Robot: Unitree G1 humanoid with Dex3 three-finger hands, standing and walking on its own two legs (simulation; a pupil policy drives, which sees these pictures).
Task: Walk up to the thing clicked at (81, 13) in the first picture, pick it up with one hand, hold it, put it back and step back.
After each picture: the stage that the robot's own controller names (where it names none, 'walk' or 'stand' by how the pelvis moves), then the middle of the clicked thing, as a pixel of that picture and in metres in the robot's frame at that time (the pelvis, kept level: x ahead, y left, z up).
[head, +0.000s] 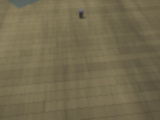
stand; (81, 14) +2.07 +0.07 -0.72
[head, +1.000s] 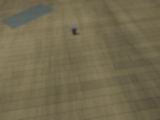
walk; (74, 30) +1.93 +0.28 -0.71
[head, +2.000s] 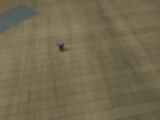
walk; (61, 46) +1.37 +0.35 -0.72
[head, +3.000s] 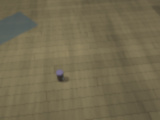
walk; (60, 75) +0.89 +0.29 -0.71
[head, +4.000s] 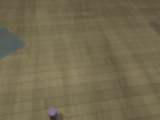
walk; (53, 114) +0.55 +0.22 -0.70
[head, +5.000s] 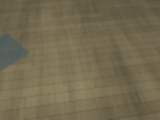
stand; out of the picture +0.36 +0.20 -0.71
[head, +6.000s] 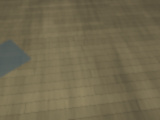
stand; out of the picture +0.36 +0.19 -0.73
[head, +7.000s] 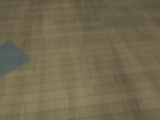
stand; out of the picture +0.36 +0.20 -0.73
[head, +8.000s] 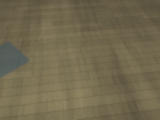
stand; out of the picture +0.35 +0.21 -0.73
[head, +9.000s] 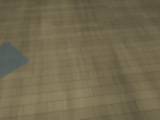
stand; out of the picture +0.35 +0.21 -0.73
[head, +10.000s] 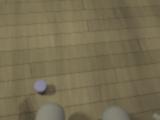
go down; (41, 87) +0.41 +0.22 -0.47
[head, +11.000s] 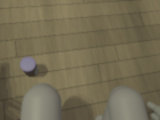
go down; (29, 67) +0.43 +0.25 -0.32
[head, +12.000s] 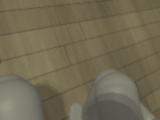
close in; out of the picture +0.40 +0.29 -0.23
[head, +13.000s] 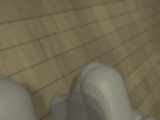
close; out of the picture +0.41 +0.30 -0.22
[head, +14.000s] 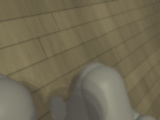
lift; out of the picture +0.40 +0.30 -0.22
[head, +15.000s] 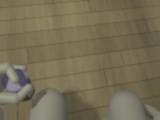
lift; (20, 86) +0.31 +0.23 -0.07
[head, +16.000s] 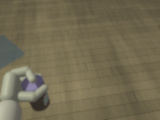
hold; (37, 93) +0.33 +0.17 +0.02
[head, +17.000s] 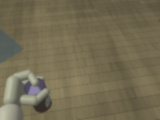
hold; (39, 95) +0.33 +0.17 -0.01
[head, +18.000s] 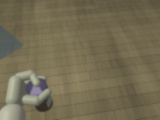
hold; (40, 95) +0.33 +0.17 -0.02
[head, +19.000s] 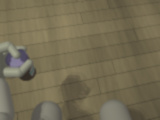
crouch; (22, 66) +0.41 +0.21 -0.09
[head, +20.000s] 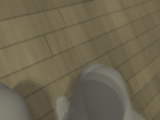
lower; out of the picture +0.41 +0.29 -0.23
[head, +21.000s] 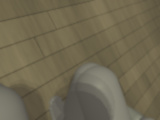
lower; out of the picture +0.41 +0.31 -0.22
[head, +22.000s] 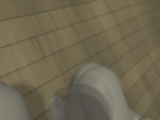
lower; out of the picture +0.41 +0.31 -0.22
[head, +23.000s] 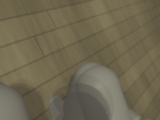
lower; out of the picture +0.41 +0.31 -0.22
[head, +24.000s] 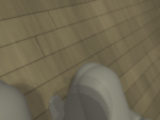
loosen; out of the picture +0.41 +0.31 -0.22
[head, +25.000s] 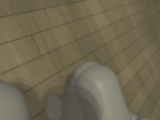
withdraw; out of the picture +0.40 +0.30 -0.23
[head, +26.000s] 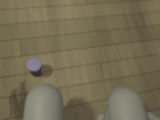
walk; (35, 67) +0.44 +0.24 -0.33
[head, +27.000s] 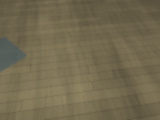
stand; out of the picture +0.36 +0.19 -0.66
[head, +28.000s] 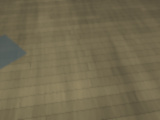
stand; out of the picture +0.38 +0.20 -0.67
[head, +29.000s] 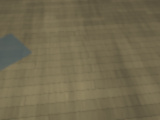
stand; out of the picture +0.38 +0.19 -0.69
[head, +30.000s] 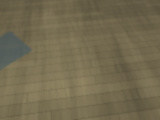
walk; out of the picture +0.39 +0.19 -0.72
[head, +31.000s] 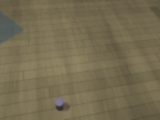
walk; (59, 104) +0.53 +0.14 -0.71
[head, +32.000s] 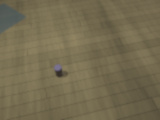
walk; (58, 70) +0.83 +0.27 -0.69
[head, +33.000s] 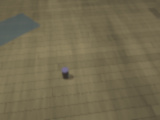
stand; (65, 73) +0.97 +0.20 -0.71
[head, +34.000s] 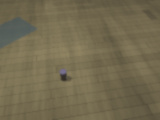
stand; (63, 75) +0.99 +0.21 -0.73
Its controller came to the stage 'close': yes
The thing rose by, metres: 0.70
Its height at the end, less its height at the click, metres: +0.00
